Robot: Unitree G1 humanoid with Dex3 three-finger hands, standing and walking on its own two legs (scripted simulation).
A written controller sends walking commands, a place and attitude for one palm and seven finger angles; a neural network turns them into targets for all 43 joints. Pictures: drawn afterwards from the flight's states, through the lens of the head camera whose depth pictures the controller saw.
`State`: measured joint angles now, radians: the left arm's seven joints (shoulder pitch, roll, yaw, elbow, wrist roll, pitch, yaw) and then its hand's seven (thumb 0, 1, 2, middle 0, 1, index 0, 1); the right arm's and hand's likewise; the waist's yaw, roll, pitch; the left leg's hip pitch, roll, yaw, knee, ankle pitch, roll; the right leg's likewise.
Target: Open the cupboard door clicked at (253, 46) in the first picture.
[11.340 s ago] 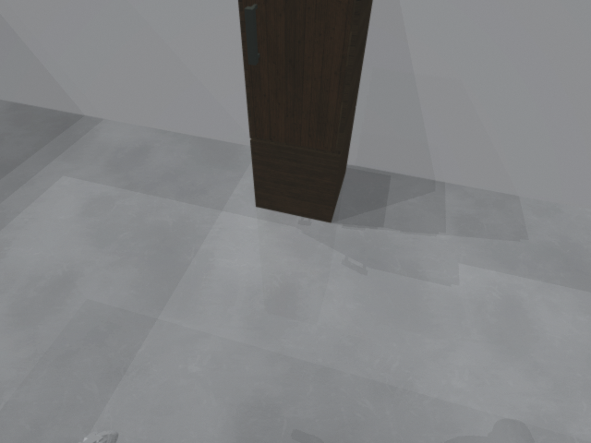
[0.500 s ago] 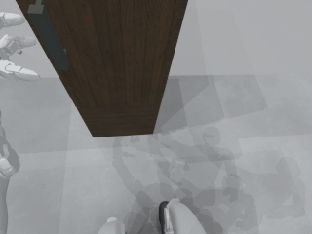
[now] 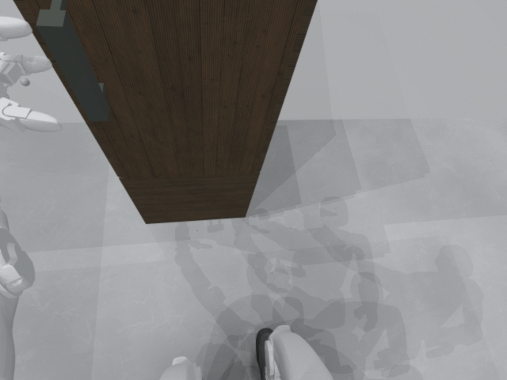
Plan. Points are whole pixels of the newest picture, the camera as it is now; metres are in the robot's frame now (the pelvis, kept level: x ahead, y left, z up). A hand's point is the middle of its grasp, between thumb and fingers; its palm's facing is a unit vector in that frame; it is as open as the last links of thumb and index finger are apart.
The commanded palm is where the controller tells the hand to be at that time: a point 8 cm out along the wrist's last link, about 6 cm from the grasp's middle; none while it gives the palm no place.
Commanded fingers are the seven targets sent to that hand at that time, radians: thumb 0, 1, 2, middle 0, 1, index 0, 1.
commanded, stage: move the hooked fingers beside the handle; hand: left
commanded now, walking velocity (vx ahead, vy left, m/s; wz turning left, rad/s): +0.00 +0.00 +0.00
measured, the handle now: (81, 63) +0.54 +0.19 +0.11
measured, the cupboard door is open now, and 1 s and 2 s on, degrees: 0 0 0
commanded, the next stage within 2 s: slide the fingers in behind the handle in 0.72 s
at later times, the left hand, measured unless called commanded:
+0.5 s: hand (19, 95) +0.49 +0.25 +0.11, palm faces +0.00 -1.00 +0.00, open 14.0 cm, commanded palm +0.48 +0.30 +0.10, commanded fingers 0.00 -0.50 0.30 -0.30 -1.20 -0.30 -1.20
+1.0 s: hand (29, 86) +0.51 +0.25 +0.10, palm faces -0.02 -1.00 +0.01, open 14.0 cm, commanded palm +0.48 +0.29 +0.10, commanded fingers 0.00 -0.50 0.30 -0.30 -1.20 -0.30 -1.20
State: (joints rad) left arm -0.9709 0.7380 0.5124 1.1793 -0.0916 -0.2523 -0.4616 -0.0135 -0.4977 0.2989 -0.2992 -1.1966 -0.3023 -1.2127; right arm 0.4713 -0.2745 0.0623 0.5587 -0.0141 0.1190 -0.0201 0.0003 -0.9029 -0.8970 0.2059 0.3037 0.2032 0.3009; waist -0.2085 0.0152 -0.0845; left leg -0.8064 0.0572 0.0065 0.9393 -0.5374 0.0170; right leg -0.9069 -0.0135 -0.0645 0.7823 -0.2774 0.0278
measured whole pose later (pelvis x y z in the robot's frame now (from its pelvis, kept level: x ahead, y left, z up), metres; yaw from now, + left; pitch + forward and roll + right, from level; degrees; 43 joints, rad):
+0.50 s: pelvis -0.01 -0.01 +0.00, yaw +1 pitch +20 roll -3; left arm -0.97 0.71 0.47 1.22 -0.10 -0.28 -0.46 -0.01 -0.50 0.30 -0.30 -1.20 -0.30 -1.20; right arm 0.39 -0.29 0.06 0.55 0.00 0.10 -0.04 0.00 -0.90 -0.90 0.21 0.30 0.20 0.30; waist -0.18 0.01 -0.08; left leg -0.78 0.05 -0.01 0.95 -0.53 0.01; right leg -0.88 -0.02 -0.07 0.81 -0.28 0.02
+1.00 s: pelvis -0.03 +0.00 -0.01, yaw +0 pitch +23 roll -4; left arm -1.05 0.78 0.49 1.26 -0.09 -0.26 -0.47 -0.01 -0.50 0.30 -0.30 -1.20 -0.30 -1.20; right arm 0.47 -0.29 0.08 0.58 -0.01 0.09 -0.04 0.00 -0.90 -0.90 0.21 0.30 0.20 0.30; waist -0.23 0.01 -0.07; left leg -0.85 0.05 0.00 0.98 -0.52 0.02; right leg -0.95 -0.02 -0.06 0.81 -0.25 0.02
